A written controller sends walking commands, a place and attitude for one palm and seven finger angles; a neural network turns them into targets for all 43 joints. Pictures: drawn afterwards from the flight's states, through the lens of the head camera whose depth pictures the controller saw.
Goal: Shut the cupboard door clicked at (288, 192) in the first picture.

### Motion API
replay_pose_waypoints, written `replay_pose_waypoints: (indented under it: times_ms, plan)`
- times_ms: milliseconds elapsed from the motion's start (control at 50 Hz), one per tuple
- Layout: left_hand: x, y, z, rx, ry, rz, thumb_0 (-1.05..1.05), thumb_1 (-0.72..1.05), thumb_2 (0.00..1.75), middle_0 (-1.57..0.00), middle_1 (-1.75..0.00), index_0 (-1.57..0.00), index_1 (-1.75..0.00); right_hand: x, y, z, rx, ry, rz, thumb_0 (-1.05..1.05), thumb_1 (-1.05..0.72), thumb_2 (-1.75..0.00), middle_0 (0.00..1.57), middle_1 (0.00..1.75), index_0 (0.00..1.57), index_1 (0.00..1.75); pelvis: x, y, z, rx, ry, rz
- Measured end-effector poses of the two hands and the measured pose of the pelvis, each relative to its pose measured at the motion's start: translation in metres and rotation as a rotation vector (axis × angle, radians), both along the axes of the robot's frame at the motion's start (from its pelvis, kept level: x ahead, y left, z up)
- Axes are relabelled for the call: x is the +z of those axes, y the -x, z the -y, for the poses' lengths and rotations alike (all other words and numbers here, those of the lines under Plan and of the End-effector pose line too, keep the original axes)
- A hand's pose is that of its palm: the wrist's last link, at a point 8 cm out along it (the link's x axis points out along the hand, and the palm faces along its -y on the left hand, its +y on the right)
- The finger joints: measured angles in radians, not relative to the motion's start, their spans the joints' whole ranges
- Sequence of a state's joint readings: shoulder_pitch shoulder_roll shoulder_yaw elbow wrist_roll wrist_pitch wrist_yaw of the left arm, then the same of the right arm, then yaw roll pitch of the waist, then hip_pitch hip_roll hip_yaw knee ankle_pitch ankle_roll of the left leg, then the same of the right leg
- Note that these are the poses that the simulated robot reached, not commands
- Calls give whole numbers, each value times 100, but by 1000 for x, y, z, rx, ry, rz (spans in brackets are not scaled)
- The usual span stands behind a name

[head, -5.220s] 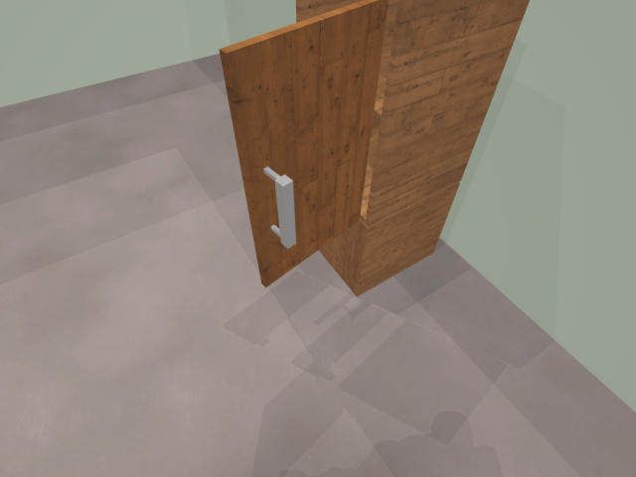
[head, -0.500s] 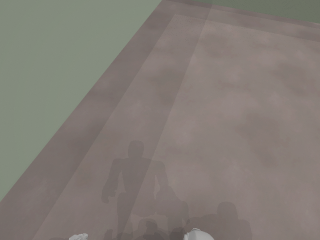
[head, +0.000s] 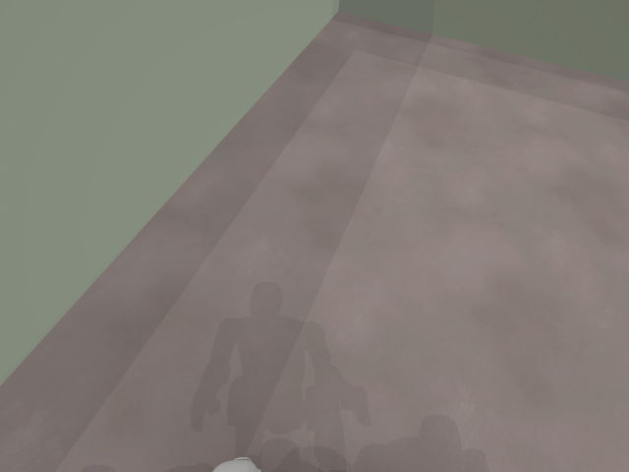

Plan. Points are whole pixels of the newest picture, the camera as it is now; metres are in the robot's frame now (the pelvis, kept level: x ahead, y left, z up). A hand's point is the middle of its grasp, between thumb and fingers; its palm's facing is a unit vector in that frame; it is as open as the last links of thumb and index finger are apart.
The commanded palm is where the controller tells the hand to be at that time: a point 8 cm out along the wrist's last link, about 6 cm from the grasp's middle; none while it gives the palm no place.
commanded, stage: walk to a spot facing it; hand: left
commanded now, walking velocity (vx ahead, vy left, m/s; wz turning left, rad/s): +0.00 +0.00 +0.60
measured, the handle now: out of the picture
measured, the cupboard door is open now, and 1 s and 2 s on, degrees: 100 100 100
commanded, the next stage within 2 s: none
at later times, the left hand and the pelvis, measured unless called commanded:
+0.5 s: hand out of the picture +0.05 +0.16 -0.17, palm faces +0.33 -0.91 -0.24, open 7.4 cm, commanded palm none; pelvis +0.08 -0.04 +0.00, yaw +20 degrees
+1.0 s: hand out of the picture +0.07 +0.11 -0.15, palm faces +0.60 -0.77 -0.24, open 7.4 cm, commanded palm none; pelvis +0.14 -0.09 +0.01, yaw +39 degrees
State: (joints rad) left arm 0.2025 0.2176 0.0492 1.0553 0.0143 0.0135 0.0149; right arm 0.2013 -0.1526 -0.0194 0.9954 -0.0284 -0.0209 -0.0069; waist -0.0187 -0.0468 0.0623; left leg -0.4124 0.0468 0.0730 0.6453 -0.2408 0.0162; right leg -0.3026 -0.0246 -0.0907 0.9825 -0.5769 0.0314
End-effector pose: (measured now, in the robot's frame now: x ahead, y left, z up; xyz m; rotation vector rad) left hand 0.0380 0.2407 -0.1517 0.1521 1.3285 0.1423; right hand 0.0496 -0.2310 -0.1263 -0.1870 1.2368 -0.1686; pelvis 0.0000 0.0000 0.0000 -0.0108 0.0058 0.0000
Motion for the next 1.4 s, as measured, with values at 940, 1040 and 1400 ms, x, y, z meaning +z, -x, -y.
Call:
replay_pose_waypoints:
  times_ms: [940, 1040, 1400]
  plan:
    - [39, -6, 89, 573, -116, 85, 1, 90, 89, -20, -30, -20, -30, 7, -305, 22, 625, -9, -3, 0, -91, -90, 20, 30, 20, 30, 12, -132, 92, 636, -42, -22]
    - [22, 13, 104, 666, -54, 71, 1, 90, 89, -20, -30, -20, -30, 15, -329, -12, 733, 5, 38, 0, -91, -90, 19, 30, 20, 30, 9, -136, 84, 706, -32, -29]
    - [40, 6, 97, 844, -206, 156, 1, 91, 89, -20, -30, -20, -30, -1, -373, -19, 905, 16, -6, 0, -91, -90, 20, 30, 21, 30, 2, -176, 109, 913, -13, -26]
